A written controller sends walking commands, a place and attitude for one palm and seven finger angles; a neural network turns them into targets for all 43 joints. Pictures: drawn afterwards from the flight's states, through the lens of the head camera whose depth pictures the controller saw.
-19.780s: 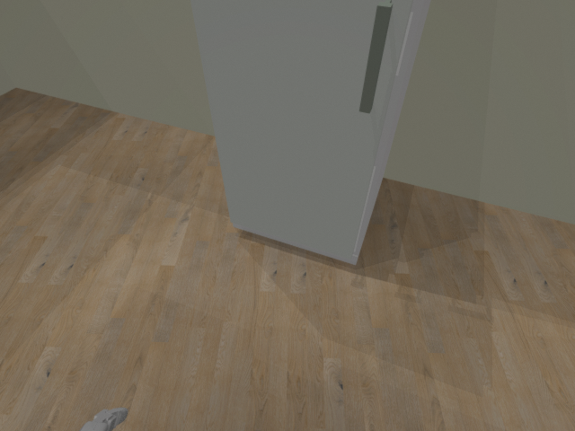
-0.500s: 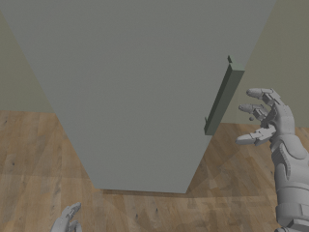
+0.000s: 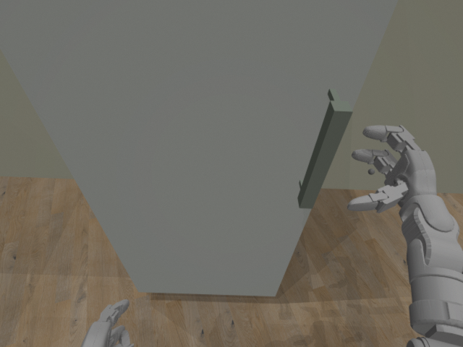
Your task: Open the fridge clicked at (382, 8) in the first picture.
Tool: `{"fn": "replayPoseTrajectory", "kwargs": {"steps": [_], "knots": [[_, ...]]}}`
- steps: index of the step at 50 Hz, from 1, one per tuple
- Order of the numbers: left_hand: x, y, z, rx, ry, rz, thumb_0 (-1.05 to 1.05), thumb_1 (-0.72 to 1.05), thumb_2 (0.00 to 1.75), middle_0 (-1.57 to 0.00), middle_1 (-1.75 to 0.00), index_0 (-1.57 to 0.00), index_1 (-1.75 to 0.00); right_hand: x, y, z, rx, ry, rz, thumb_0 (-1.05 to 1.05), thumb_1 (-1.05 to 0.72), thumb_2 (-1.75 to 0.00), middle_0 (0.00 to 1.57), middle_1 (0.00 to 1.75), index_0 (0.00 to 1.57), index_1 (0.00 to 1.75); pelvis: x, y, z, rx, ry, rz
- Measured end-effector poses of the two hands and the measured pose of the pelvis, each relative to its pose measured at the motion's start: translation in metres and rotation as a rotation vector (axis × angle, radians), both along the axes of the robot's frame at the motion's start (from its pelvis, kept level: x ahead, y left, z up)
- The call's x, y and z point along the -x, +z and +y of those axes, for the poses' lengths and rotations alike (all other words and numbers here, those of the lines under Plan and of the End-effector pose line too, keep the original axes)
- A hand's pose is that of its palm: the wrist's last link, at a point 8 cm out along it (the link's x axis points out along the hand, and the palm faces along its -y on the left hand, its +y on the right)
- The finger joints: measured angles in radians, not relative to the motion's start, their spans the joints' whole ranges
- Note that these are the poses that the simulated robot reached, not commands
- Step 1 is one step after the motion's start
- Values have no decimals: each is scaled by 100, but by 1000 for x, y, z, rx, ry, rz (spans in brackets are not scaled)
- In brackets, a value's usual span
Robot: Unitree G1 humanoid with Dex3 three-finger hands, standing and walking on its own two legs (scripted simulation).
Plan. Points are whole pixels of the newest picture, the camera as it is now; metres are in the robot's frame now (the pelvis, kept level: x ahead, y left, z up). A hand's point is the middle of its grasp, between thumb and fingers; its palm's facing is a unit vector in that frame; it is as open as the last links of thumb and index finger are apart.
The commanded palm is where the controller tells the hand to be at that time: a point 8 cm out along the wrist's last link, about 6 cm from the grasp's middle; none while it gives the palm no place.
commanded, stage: move the hooked fingers beside the handle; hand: right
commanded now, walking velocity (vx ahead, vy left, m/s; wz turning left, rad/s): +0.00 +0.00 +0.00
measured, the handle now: (317, 154) +0.43 -0.12 +0.13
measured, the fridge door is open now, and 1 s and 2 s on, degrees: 0 0 0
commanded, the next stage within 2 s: feel for the door with the fingertips in 1.90 s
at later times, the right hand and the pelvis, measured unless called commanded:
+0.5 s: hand (356, 177) +0.38 -0.18 +0.13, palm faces -0.02 +1.00 -0.01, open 14.0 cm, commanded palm +0.35 -0.23 +0.14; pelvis -0.01 +0.00 +0.00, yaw +0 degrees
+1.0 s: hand (366, 178) +0.36 -0.19 +0.15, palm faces +0.01 +1.00 -0.02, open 14.0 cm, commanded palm +0.34 -0.24 +0.14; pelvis -0.01 +0.01 +0.00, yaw +0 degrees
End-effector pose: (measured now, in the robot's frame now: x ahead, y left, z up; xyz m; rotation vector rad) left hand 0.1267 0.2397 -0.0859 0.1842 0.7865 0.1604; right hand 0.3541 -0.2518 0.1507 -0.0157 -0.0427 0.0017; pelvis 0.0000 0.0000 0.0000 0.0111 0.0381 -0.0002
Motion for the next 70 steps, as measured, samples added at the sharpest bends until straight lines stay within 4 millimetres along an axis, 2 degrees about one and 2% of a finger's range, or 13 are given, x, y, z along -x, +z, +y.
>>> {"fn": "replayPoseTrajectory", "kwargs": {"steps": [8, 12, 17, 21, 26, 30, 35, 39, 44, 48, 54, 63, 70], "knots": [[-2, 0, 2, -9, -5, -4, 1, 91, 89, -20, -30, -20, -30, 10, -24, 6, -4, 14, 87, -1, 50, -30, 30, 120, 30, 120, 5, -1, -1, 0, -4, 4], [-2, 1, 2, -21, -9, -6, 1, 91, 89, -20, -30, -20, -30, 8, -11, 10, 5, 3, 16, -2, 50, -30, 30, 120, 30, 120, 6, 0, 0, 0, -9, -4], [1, -1, 2, -13, -7, -2, 1, 91, 89, -20, -30, -20, -30, -7, 6, 12, 10, 6, -7, -2, 50, -30, 30, 120, 30, 120, 7, 0, 2, 1, -11, -4], [7, -3, 4, 2, 9, 10, 1, 91, 89, -20, -30, -20, -30, -13, -4, 12, -3, 15, 70, -1, 50, -30, 30, 120, 30, 120, 7, 0, 3, 5, -2, 10], [15, -6, 10, 1, 24, 31, 1, 91, 89, -20, -30, -20, -30, -4, -22, 15, -3, 10, 93, -1, 50, -30, 30, 120, 30, 120, 6, 0, 5, 6, 7, 13], [18, -5, 14, -11, 25, 41, 1, 91, 89, -20, -30, -20, -30, 3, -13, 16, 10, -6, 16, -1, 50, -30, 30, 120, 30, 120, 5, 0, 7, 5, 6, 3], [16, -4, 17, -14, 27, 36, 1, 91, 89, -20, -30, -20, -30, 0, 3, 8, 13, -15, -8, -2, 50, -30, 30, 120, 30, 120, 5, 0, 10, 4, 1, -7], [13, -3, 19, -9, 28, 21, 1, 91, 89, -20, -30, -20, -30, -2, -5, 4, 7, -3, 63, -1, 50, -30, 30, 120, 30, 120, 6, 0, 11, 5, 0, 0], [8, -2, 20, -11, 23, 3, 1, 91, 89, -20, -30, -20, -30, 8, -16, 10, -3, 14, 73, -1, 50, -30, 30, 120, 30, 120, 7, 0, 10, 6, 4, 5], [4, 2, 18, -16, 14, -12, 1, 91, 89, -20, -30, -20, -30, 13, -9, 12, -4, 0, 9, -1, 50, -30, 30, 120, 30, 120, 7, 0, 11, 5, 2, -5], [1, 3, 14, -10, 4, -24, 1, 91, 89, -20, -30, -20, -30, 8, 0, 4, 18, -15, 16, -1, 50, -30, 30, 120, 30, 120, 9, 0, 11, 4, -4, -11], [4, -1, 9, 4, 2, -12, 1, 91, 89, -20, -30, -20, -30, 7, -9, 22, -15, 30, 39, -1, 50, -30, 30, 120, 30, 120, 9, 0, 8, 7, 0, -2], [9, 1, 10, 2, 16, -9, 1, 91, 89, -20, -30, -20, -30, 8, -5, 8, 21, -26, 15, -1, 50, -30, 30, 120, 30, 120, 9, 0, 9, 5, 8, -11]]}}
